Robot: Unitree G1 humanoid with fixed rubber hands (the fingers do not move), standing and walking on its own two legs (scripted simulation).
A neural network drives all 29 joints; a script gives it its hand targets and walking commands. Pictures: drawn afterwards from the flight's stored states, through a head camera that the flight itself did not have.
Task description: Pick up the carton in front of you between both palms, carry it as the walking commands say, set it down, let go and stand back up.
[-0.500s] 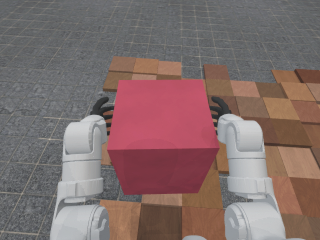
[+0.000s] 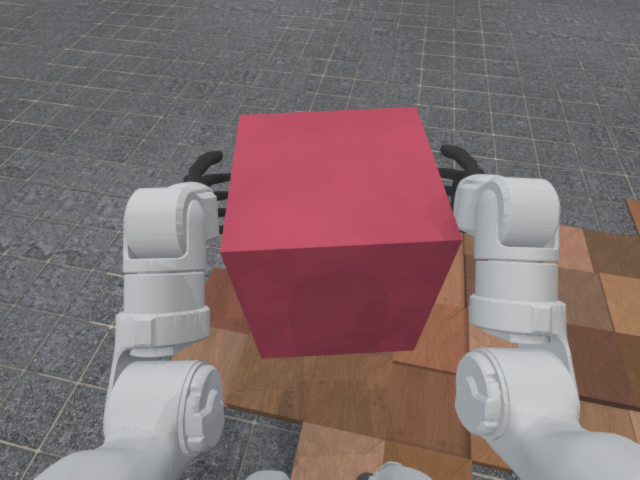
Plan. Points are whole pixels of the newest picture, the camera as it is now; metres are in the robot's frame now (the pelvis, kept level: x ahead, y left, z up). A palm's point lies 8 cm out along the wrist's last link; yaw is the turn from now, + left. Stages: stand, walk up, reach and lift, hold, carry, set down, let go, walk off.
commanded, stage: carry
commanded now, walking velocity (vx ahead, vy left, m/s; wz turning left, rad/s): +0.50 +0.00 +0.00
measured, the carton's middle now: (333, 241) +0.38 +0.01 +0.08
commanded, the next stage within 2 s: none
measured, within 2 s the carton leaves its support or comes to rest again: neither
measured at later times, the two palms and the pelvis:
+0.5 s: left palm (250, 44) +0.69 +0.15 +0.18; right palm (442, 56) +0.66 -0.15 +0.18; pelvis +0.29 +0.02 +0.03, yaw -1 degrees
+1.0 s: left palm (266, 2) +0.97 +0.16 +0.13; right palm (407, 1) +0.98 -0.14 +0.13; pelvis +0.62 +0.00 +0.01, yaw -1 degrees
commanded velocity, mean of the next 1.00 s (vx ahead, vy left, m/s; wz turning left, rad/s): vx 0.50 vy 0.00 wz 0.00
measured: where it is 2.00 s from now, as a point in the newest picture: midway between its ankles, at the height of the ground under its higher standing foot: (336, 191)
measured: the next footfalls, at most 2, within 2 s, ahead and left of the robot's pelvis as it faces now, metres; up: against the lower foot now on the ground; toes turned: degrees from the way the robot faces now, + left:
left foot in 0.28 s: +0.33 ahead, +0.12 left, +0.01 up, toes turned +3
right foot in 0.62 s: +0.50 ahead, -0.07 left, +0.00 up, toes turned -5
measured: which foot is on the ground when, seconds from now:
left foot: up 0.00-0.26, down 0.28-0.62, up 0.64-1.00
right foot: down 0.00-0.34, up 0.36-0.60, down 0.62-1.00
